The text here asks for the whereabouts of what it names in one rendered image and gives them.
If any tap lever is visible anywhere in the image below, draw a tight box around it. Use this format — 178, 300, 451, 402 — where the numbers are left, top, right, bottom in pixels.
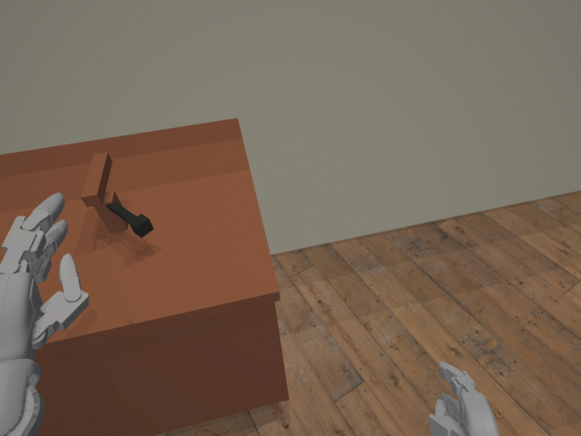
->
106, 201, 153, 238

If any counter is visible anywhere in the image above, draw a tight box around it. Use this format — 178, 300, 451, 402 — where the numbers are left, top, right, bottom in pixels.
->
0, 118, 289, 436

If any robot left forearm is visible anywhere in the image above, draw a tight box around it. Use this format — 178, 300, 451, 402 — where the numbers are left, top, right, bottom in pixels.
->
0, 359, 44, 436

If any left robot hand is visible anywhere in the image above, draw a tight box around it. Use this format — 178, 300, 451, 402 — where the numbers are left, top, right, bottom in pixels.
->
0, 193, 89, 361

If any right robot hand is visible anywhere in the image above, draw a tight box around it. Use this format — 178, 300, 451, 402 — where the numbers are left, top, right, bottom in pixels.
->
429, 362, 500, 436

